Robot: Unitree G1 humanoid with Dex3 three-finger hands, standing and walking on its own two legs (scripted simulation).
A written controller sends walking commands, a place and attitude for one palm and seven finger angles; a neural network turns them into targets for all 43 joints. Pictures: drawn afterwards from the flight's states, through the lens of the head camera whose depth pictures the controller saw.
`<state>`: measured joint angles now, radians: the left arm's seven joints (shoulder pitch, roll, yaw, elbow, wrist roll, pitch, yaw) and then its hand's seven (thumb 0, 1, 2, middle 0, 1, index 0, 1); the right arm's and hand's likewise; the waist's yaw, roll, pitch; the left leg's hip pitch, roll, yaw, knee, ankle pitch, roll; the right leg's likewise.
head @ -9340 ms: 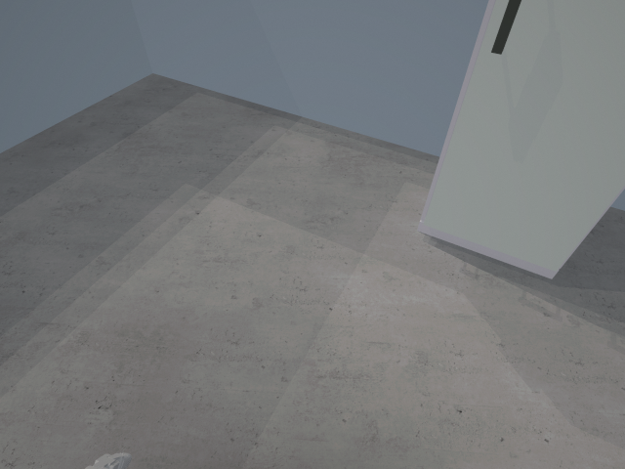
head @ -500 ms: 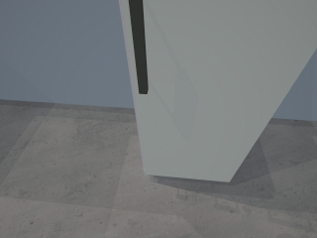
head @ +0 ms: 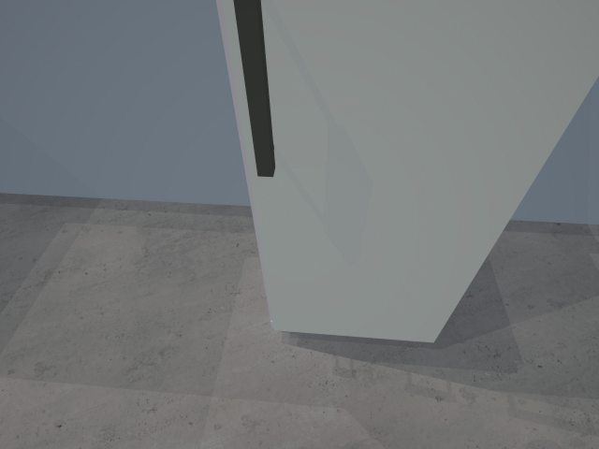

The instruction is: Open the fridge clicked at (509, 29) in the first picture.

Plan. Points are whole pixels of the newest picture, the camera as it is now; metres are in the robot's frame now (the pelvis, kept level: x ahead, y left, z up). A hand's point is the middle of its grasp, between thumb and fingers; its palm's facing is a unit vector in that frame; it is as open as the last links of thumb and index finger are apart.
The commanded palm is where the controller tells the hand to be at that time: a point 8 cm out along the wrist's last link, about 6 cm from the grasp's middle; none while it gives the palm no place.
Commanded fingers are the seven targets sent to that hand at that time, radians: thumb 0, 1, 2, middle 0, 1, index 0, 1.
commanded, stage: look again from close up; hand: left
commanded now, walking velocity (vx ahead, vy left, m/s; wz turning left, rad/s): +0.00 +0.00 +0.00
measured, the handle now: (261, 89) +0.56 +0.08 +0.21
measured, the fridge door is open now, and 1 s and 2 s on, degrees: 0 0 0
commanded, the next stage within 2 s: raise the hand to about handle height in 0.86 s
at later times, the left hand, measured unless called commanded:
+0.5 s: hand out of the picture +0.03 +0.17 -0.17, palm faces +0.01 -0.98 -0.22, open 7.3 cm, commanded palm none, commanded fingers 0.00 0.90 0.90 -0.20 -0.30 -0.20 -0.30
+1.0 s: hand out of the picture +0.03 +0.17 -0.16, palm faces +0.06 -0.98 -0.19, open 7.3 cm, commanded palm +0.12 +0.21 -0.06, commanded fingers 0.00 0.83 0.87 -0.20 -0.34 -0.20 -0.34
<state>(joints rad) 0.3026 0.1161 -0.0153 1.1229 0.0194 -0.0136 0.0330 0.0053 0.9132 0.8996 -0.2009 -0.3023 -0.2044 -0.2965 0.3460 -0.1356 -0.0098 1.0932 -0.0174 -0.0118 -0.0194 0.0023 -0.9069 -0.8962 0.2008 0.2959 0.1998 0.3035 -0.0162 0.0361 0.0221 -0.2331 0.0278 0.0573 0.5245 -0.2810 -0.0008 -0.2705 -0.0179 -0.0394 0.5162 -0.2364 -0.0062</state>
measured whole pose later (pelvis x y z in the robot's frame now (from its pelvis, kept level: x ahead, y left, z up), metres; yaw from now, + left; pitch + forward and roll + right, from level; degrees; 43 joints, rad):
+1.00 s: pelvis +0.02 -0.01 +0.00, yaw +0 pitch -1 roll +1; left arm 0.33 0.15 0.01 0.97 -0.01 0.05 0.02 0.01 0.93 0.90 -0.20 -0.30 -0.21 -0.30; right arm 0.29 -0.15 0.02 1.08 -0.01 -0.03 -0.04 0.01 -0.92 -0.90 0.20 0.30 0.20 0.30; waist 0.00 0.01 0.05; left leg -0.14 0.02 0.06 0.44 -0.27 -0.01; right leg -0.20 -0.02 -0.04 0.48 -0.26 -0.01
